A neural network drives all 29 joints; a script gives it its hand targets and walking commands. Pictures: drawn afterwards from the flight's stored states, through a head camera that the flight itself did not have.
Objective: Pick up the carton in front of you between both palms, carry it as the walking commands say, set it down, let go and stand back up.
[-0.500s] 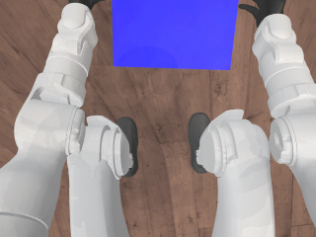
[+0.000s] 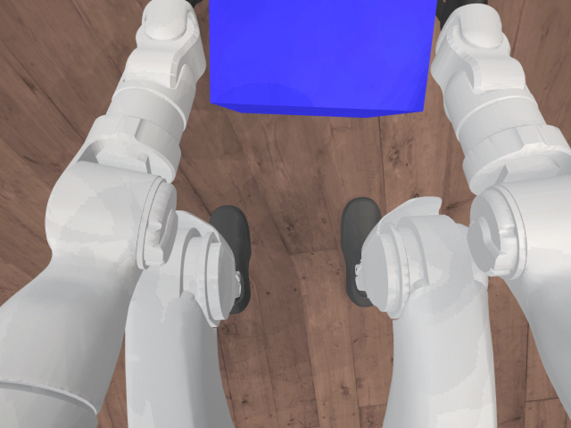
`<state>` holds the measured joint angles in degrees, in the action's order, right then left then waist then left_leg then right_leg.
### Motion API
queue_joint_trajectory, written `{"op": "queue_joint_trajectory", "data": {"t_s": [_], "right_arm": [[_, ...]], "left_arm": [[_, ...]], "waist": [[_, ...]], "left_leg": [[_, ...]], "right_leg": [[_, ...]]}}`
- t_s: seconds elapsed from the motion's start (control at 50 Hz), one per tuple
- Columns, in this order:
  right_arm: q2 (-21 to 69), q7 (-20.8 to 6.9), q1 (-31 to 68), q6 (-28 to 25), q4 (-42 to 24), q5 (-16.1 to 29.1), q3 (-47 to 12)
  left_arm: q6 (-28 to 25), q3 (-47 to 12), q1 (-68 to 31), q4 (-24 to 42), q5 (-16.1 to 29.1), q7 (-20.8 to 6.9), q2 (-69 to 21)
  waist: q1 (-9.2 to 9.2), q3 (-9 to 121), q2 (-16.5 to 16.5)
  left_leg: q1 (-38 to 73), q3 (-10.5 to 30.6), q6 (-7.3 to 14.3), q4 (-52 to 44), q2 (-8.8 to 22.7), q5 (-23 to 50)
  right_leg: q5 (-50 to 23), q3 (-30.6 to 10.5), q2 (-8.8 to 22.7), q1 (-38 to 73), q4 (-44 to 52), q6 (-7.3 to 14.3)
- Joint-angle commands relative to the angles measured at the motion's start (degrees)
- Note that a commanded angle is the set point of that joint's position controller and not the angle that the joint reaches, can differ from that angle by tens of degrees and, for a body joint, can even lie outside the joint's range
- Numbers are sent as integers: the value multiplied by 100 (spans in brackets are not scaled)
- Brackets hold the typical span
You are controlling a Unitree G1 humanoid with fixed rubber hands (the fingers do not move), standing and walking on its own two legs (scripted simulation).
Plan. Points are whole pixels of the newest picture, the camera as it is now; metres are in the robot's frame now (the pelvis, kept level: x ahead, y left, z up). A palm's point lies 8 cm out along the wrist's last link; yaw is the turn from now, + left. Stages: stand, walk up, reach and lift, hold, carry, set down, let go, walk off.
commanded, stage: reach and lift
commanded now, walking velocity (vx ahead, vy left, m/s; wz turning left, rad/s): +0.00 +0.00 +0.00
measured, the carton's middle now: (312, 30) +0.52 -0.03 -0.25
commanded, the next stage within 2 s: none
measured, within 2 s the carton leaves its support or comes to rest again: leaves its support in 0.12 s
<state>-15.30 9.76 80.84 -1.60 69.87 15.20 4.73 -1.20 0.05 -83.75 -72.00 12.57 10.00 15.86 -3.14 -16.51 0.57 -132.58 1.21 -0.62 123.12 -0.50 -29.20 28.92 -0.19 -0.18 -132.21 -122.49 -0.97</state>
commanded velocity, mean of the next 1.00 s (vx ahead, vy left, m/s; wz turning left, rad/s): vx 0.00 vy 0.00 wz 0.00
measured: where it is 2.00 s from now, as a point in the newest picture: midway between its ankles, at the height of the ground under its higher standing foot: (297, 273)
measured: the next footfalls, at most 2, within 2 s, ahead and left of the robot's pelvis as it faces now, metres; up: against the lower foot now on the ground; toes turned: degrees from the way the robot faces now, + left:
none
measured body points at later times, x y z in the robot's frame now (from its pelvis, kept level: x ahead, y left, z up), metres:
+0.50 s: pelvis +0.01 +0.01 +0.07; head +0.26 +0.00 +0.44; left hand +0.52 +0.12 +0.00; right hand +0.49 -0.19 +0.00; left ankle +0.13 +0.12 -0.34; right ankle +0.13 -0.12 -0.34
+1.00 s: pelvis +0.05 +0.01 +0.20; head +0.23 +0.00 +0.61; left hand +0.49 +0.12 +0.14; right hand +0.47 -0.18 +0.14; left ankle +0.12 +0.12 -0.34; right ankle +0.13 -0.12 -0.34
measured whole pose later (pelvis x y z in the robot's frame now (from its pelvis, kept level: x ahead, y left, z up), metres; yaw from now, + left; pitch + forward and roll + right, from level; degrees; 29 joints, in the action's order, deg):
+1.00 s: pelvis +0.05 +0.01 +0.20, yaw -2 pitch +37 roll +0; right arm 2.7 3.1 40.9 19.5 34.8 -8.5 22.8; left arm 18.4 20.3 -42.0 -36.5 -8.4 5.2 -3.8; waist -1.9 14.7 1.1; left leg -95.6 3.0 -1.1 89.0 -3.9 -30.2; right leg 28.9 -2.7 -2.6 -96.1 -88.1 -1.7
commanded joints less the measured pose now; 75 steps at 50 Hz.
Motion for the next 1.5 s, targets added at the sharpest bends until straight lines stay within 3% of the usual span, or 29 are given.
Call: {"op": "queue_joint_trajectory", "data": {"t_s": [0.0,0.12,0.16,0.22,0.26,0.36,0.42,0.44,0.52,0.64,0.84,1.04,1.24,1.48], "right_arm": [[4614,-1320,3092,150,-1482,-169,-1212],[5711,-1355,3301,440,-3020,350,-1917],[5905,-1351,3205,597,-3542,302,-2009],[6245,-1486,2863,908,-3959,-50,-1904],[6484,-1616,2594,1137,-3861,-354,-1709],[6937,-1945,1772,1632,-2774,-1359,-725],[6938,-2033,1525,1800,-2412,-1785,-234],[6921,-2050,1588,1828,-2451,-1865,-176],[7165,-2144,1593,1954,-2568,-1922,-261],[7527,-2237,1220,2086,-2942,-1741,-762],[7786,-2178,36,2123,-3415,-1504,-1520],[7977,-2121,-965,2020,-3360,-1544,-1699],[8008,-2071,-1961,1887,-3386,-1796,-1681],[8097,-2103,-3042,2085,-3734,-1827,-2019]], "left_arm": [[119,-997,-2767,1386,-123,-1168,-4839],[334,-1721,-3016,2974,416,-1146,-5988],[508,-1779,-2830,3418,409,-1153,-6348],[855,-1685,-2470,3747,81,-1310,-6815],[1068,-1450,-2183,3617,-219,-1449,-7078],[1466,-285,-1542,2556,-1235,-1694,-7268],[1602,75,-1479,2323,-1545,-1760,-7346],[1654,119,-1452,2297,-1631,-1776,-7404],[1768,263,-1217,2303,-1833,-1777,-7466],[1883,-155,-823,2753,-1715,-1846,-7718],[1971,-1256,94,3449,-1227,-1933,-8197],[1858,-1251,1255,3406,-1397,-1879,-8176],[1748,-1243,2218,3453,-1558,-1933,-8211],[1972,-1619,3305,3856,-1552,-2030,-8276]], "waist": [[-36,6621,244],[-129,9391,224],[-161,9967,202],[-189,9742,131],[-188,9028,88],[-69,7087,126],[-168,7078,200],[-141,7154,289],[6,7614,133],[96,8309,-75],[-51,8265,164],[117,7278,25],[141,6338,-49],[232,5337,-35]], "left_leg": [[3404,-330,47,-730,-702,1037],[4813,-546,-28,-639,-850,2072],[5074,-573,-26,-703,-911,2208],[4717,-582,-4,-976,-960,1784],[4235,-592,23,-1211,-983,1236],[3330,-499,108,-1913,-997,-4],[3270,-438,87,-2238,-1003,-116],[3401,-424,80,-2406,-1012,-119],[3955,-436,88,-2782,-1031,-2],[4741,-439,62,-3234,-1023,460],[5842,-286,-91,-4000,-1015,1089],[6863,-76,-33,-5069,-988,1169],[8113,171,54,-6250,-870,1425],[9970,379,88,-7737,-680,2207]], "right_leg": [[-1177,362,-626,3117,775,-15],[-2256,554,-781,4634,717,-43],[-2360,571,-849,4933,800,-60],[-2006,561,-904,4889,1048,-59],[-1476,544,-904,4519,1311,-43],[-181,465,-884,3459,1954,49],[-86,426,-856,3637,2257,87],[-92,445,-872,3654,2343,88],[-114,459,-894,3990,2731,39],[-572,465,-929,4799,3179,-51],[-1297,287,-953,6005,3921,-10],[-1385,42,-941,7102,4975,-27],[-1636,-203,-829,8394,6153,58],[-2369,-444,-682,10228,7600,126]]}}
